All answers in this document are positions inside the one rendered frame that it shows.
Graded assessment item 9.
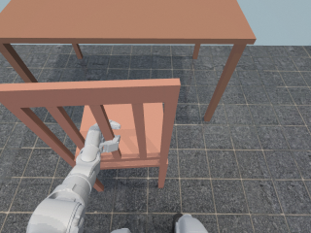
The robot right thigh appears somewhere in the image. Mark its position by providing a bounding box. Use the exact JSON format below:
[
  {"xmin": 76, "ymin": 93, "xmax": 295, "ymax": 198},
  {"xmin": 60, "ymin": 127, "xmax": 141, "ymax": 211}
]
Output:
[{"xmin": 175, "ymin": 216, "xmax": 208, "ymax": 233}]

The robot left hand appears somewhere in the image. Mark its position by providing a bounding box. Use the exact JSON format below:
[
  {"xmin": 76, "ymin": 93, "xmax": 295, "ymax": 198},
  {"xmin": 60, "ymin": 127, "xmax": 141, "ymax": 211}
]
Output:
[{"xmin": 84, "ymin": 119, "xmax": 121, "ymax": 153}]

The right robot shin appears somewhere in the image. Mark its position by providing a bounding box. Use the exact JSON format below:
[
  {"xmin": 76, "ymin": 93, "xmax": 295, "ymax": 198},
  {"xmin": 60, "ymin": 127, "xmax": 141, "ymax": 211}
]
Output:
[{"xmin": 179, "ymin": 214, "xmax": 192, "ymax": 220}]

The chair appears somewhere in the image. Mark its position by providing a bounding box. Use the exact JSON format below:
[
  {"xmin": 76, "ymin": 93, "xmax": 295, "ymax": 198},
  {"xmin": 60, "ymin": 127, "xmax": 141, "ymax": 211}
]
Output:
[{"xmin": 0, "ymin": 78, "xmax": 181, "ymax": 192}]

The left robot upper arm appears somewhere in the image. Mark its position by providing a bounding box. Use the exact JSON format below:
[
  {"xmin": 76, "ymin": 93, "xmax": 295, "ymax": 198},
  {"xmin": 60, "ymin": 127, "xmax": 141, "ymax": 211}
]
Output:
[{"xmin": 28, "ymin": 198, "xmax": 86, "ymax": 233}]

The robot left forearm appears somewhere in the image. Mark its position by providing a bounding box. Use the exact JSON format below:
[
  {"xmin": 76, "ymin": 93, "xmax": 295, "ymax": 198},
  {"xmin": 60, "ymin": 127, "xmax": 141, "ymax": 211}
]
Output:
[{"xmin": 26, "ymin": 146, "xmax": 101, "ymax": 233}]

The table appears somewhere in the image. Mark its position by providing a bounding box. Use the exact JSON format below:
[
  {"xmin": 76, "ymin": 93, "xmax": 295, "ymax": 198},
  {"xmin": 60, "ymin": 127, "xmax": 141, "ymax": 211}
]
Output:
[{"xmin": 0, "ymin": 0, "xmax": 257, "ymax": 121}]

